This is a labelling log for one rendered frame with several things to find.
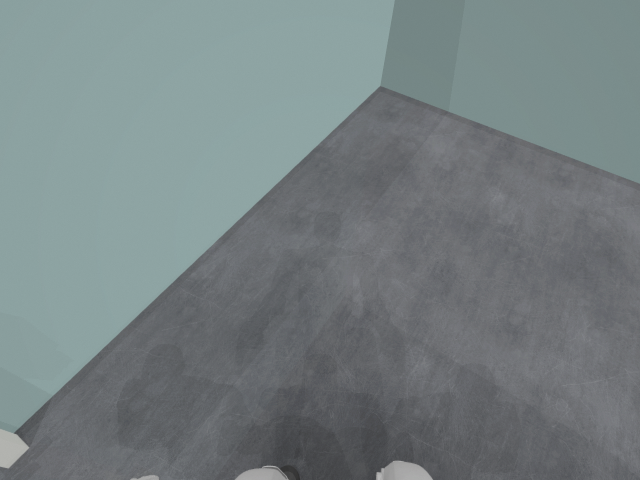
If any left robot shin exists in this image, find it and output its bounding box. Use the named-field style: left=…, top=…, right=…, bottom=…
left=262, top=466, right=288, bottom=479

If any panel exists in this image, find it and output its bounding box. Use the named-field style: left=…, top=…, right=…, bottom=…
left=0, top=429, right=29, bottom=468

